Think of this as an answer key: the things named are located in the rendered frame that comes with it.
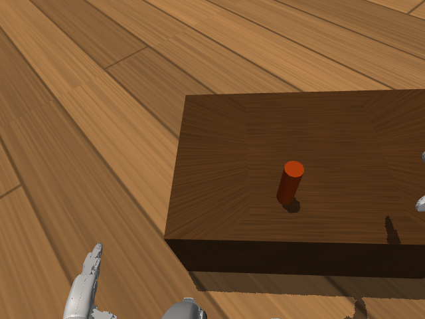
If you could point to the left robot hand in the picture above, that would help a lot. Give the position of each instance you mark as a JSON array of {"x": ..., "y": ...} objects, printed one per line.
[{"x": 80, "y": 302}]

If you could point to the can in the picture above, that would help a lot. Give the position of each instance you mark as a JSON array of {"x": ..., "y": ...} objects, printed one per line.
[{"x": 290, "y": 180}]

